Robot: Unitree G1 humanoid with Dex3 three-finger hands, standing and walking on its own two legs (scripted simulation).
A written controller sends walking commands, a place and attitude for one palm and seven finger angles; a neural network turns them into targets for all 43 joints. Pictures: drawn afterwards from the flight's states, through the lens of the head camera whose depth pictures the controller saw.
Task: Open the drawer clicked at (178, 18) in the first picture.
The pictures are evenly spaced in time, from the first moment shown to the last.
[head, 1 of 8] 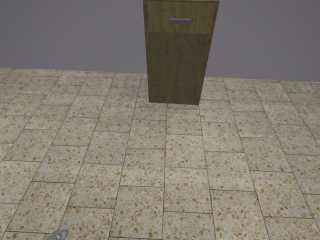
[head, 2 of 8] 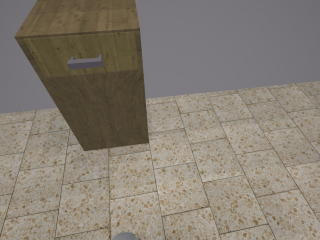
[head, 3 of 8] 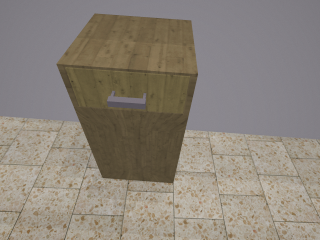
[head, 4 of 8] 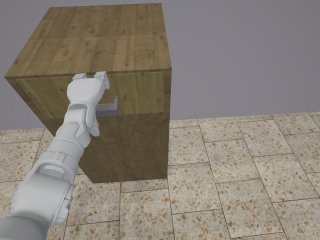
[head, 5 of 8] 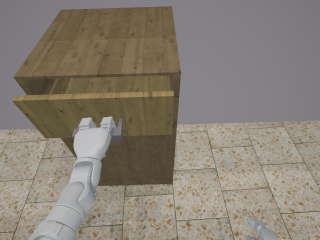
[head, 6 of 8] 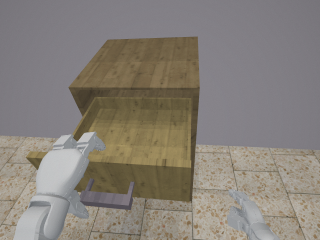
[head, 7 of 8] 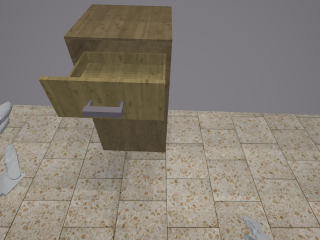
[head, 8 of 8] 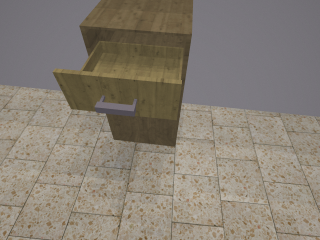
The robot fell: no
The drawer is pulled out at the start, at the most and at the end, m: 0.00 0.30 0.30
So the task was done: yes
